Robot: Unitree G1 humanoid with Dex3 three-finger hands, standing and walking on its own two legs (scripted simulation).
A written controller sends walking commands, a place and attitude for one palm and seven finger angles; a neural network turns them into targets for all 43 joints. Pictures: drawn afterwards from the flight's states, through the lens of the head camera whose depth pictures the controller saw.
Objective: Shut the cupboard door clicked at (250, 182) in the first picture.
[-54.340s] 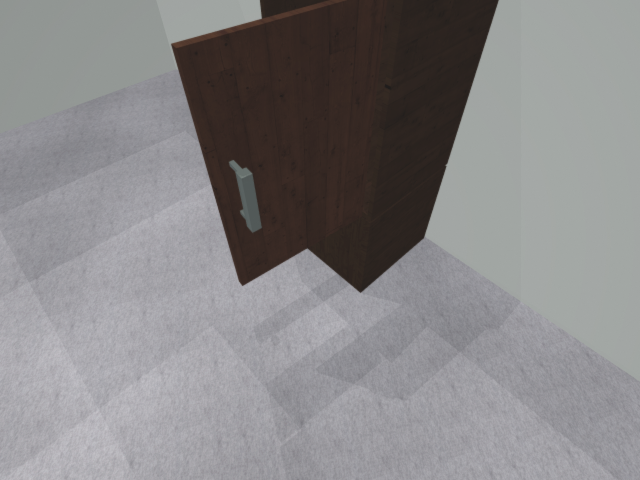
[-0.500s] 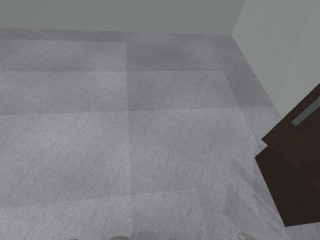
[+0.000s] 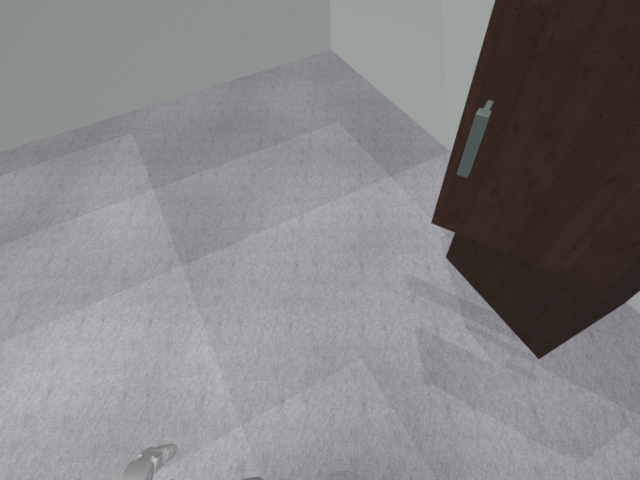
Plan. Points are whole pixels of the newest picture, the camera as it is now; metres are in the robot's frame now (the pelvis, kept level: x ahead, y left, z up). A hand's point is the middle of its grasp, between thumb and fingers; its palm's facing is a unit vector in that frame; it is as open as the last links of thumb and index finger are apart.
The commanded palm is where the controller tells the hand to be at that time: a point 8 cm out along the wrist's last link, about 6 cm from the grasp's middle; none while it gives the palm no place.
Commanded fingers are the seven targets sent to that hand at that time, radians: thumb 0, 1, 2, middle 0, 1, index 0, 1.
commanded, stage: turn to face it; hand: left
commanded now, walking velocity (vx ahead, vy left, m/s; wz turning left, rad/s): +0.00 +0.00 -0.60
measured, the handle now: (475, 139) +0.71 -0.27 -0.02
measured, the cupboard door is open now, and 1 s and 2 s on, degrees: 30 30 30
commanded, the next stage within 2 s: take the last steps up to it in 0.78 s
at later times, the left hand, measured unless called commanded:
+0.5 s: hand out of the picture +0.13 +0.23 -0.17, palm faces -0.18 -0.96 -0.20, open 7.4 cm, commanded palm none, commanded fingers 0.00 0.90 0.90 -0.20 -0.30 -0.20 -0.30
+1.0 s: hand (244, 442) +0.19 +0.13 -0.13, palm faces -0.43 -0.87 -0.24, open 7.4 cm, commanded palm none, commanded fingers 0.00 0.90 0.90 -0.20 -0.30 -0.20 -0.30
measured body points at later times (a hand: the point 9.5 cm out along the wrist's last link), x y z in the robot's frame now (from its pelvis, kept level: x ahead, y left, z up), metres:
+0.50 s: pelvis +0.03 +0.03 +0.01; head +0.08 +0.06 +0.46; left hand +0.14 +0.28 -0.15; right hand +0.09 -0.23 -0.10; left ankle +0.06 +0.14 -0.72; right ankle -0.03 -0.09 -0.67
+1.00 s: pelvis +0.02 +0.00 +0.02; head +0.03 -0.03 +0.46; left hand +0.21 +0.17 -0.11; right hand -0.09 -0.23 -0.14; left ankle +0.05 +0.12 -0.65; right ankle -0.04 -0.09 -0.72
